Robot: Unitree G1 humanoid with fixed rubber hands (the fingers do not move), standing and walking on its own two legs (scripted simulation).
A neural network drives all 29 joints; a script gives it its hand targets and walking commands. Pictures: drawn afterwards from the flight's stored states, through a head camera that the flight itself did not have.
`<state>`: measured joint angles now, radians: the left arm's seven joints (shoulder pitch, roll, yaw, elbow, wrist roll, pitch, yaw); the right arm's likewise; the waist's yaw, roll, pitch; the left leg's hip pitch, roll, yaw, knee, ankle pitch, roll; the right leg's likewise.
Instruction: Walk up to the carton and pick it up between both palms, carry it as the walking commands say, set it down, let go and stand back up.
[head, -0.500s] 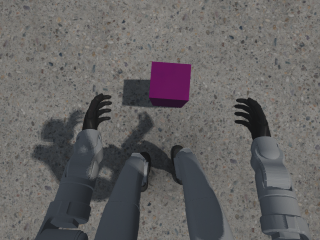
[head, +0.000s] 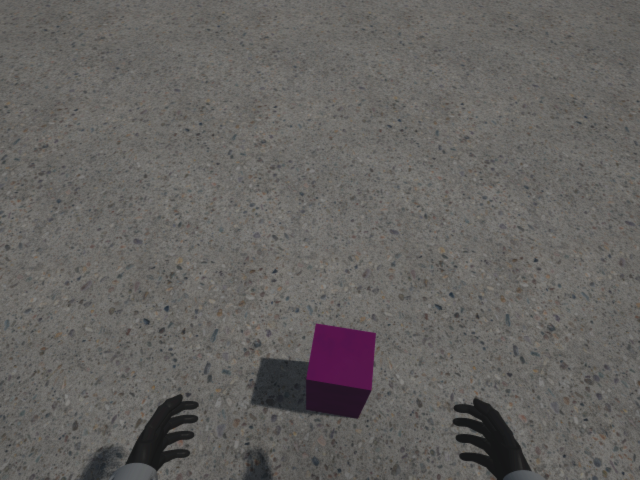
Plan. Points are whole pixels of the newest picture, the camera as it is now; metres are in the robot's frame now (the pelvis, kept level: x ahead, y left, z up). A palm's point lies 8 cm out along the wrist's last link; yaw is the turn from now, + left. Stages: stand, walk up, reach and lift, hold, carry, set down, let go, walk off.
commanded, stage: let go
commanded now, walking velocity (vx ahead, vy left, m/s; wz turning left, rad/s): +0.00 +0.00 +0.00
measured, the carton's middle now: (338, 374) +0.43 -0.05 -0.62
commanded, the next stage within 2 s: stand in 0.46 s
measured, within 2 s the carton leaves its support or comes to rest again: neither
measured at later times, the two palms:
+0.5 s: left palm (137, 431) +0.18 +0.24 -0.08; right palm (497, 462) +0.16 -0.21 -0.08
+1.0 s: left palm out of the picture +0.07 +0.28 -0.10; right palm out of the picture +0.06 -0.25 -0.11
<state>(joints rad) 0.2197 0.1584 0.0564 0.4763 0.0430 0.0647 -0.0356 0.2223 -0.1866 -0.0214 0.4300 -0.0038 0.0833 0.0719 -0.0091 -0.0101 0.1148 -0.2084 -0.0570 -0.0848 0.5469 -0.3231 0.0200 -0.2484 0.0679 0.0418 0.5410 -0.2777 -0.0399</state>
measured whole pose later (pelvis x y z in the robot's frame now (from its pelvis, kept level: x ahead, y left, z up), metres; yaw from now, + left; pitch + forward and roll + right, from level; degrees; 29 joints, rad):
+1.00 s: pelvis -0.01 +0.02 +0.00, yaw -1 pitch -5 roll +0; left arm 0.36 0.23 0.07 0.81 0.03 -0.02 0.02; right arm 0.37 -0.27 -0.04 0.76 -0.02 -0.03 -0.01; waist 0.00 0.04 -0.12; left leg -0.15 -0.07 -0.04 0.58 -0.34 0.05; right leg -0.20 0.04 0.05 0.59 -0.30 -0.01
